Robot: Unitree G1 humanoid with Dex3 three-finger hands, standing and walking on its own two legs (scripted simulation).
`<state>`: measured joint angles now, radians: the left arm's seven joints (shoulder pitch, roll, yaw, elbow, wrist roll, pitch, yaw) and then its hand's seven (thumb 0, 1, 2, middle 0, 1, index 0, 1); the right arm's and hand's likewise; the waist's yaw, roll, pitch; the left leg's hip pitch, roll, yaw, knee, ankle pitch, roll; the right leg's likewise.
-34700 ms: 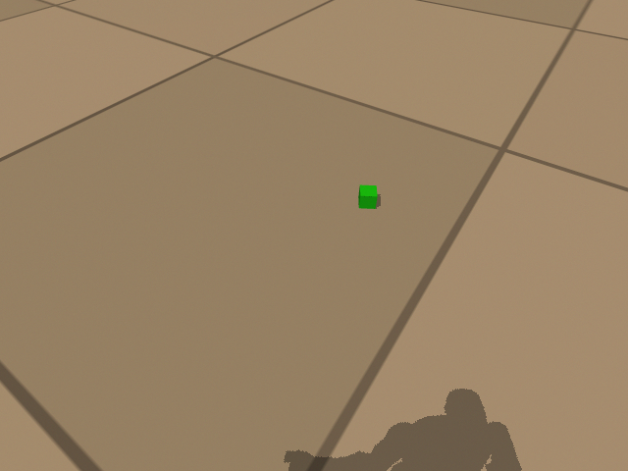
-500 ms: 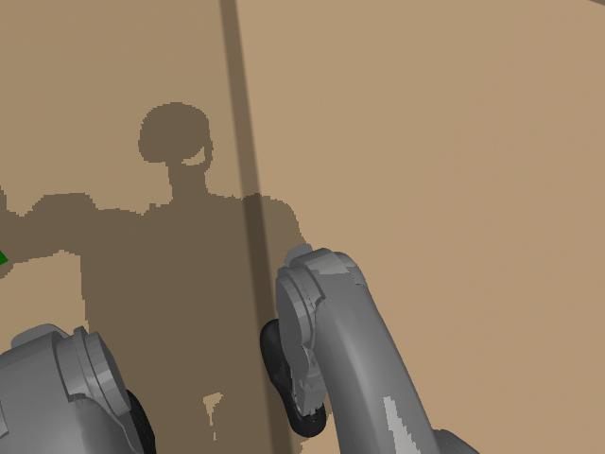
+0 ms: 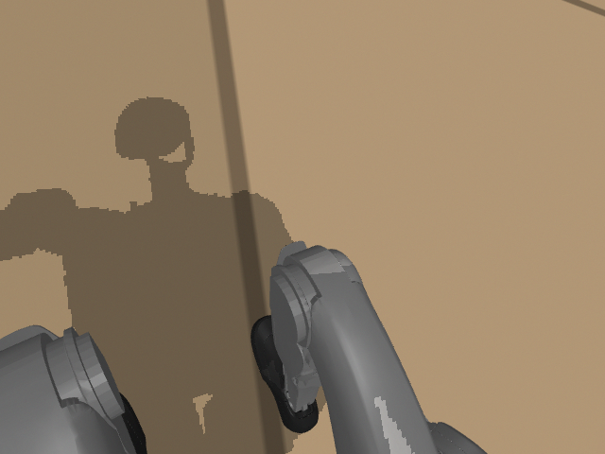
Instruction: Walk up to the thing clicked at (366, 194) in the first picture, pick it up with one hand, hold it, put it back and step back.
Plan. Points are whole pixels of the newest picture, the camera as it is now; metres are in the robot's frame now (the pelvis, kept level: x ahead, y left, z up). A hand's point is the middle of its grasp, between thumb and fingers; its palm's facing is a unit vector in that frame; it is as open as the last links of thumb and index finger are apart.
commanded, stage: close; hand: left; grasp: from above
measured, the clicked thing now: out of the picture +0.42 +0.33 -0.26
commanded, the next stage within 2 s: settle in 1.20 s
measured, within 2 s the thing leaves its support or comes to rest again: leaves its support in 1.64 s
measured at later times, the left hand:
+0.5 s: hand out of the picture +0.41 +0.33 -0.23, palm faces -0.37 -0.25 -0.89, open 12.2 cm
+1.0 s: hand out of the picture +0.41 +0.33 -0.23, palm faces -0.37 -0.24 -0.90, open 11.3 cm
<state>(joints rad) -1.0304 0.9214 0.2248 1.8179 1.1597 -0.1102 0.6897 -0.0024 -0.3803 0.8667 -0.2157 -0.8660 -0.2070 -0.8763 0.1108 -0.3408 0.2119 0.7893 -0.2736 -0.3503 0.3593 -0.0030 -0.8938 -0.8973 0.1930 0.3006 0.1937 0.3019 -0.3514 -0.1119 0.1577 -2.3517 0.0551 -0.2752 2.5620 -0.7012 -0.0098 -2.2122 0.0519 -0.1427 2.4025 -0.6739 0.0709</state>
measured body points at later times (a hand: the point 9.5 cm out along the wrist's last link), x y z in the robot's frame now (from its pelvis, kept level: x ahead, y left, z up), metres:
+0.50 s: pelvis +0.00 +0.00 +0.00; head +0.25 +0.12 +0.35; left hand +0.43 +0.34 -0.18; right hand +0.04 -0.25 -0.06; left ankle +0.07 +0.13 -0.26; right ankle +0.11 -0.13 -0.26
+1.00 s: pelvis -0.01 +0.00 +0.01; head +0.25 +0.12 +0.35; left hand +0.43 +0.34 -0.18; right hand +0.04 -0.25 -0.06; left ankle +0.07 +0.13 -0.26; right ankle +0.11 -0.13 -0.26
